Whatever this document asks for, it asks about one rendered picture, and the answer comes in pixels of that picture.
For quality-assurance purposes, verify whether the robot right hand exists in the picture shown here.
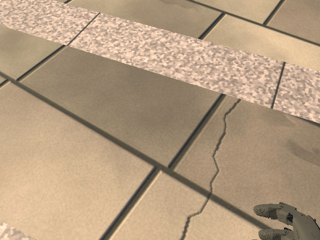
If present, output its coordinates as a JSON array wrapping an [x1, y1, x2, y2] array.
[[252, 202, 320, 240]]

